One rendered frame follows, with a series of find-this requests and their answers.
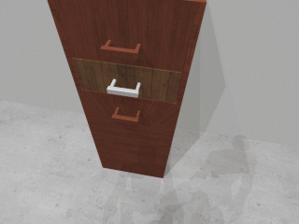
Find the cabinet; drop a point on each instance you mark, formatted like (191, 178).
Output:
(165, 33)

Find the drawer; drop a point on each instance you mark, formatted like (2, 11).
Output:
(155, 84)

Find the handle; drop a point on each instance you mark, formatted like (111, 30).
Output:
(125, 119)
(123, 91)
(119, 52)

